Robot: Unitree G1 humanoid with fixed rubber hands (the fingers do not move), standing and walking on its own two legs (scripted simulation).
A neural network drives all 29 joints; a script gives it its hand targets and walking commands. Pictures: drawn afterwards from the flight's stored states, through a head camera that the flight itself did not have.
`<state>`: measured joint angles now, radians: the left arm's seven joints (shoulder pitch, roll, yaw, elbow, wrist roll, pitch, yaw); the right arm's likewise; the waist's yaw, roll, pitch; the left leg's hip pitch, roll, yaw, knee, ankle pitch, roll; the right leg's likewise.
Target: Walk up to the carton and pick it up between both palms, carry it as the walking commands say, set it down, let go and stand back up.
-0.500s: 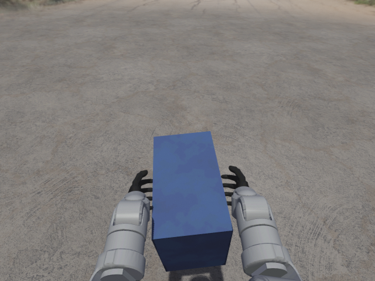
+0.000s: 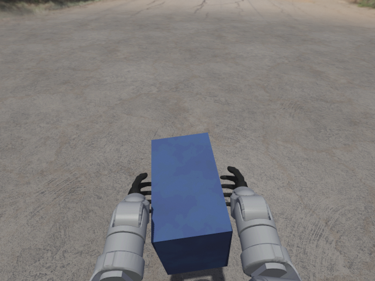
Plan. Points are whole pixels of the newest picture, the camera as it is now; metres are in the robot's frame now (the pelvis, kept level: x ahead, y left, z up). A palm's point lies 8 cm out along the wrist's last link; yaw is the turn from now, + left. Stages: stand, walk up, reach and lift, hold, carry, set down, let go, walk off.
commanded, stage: hold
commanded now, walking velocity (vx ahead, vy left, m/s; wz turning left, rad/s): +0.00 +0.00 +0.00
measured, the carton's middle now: (188, 201) +0.36 +0.00 -0.01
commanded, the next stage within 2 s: carry in 1.22 s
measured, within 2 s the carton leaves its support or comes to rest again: neither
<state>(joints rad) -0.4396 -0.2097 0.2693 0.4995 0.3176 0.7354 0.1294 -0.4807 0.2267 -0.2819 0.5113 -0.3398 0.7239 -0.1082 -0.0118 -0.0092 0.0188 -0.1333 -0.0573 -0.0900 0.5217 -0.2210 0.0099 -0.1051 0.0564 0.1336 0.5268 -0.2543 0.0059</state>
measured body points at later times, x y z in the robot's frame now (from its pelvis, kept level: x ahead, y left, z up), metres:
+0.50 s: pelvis +0.00 +0.00 +0.00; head -0.06 +0.00 +0.45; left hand +0.32 +0.12 +0.05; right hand +0.32 -0.12 +0.06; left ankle +0.05 +0.11 -0.73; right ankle +0.03 -0.13 -0.73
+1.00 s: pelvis +0.00 +0.00 +0.00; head -0.06 +0.00 +0.45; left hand +0.31 +0.12 +0.04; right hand +0.32 -0.12 +0.06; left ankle +0.05 +0.11 -0.73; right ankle +0.03 -0.13 -0.73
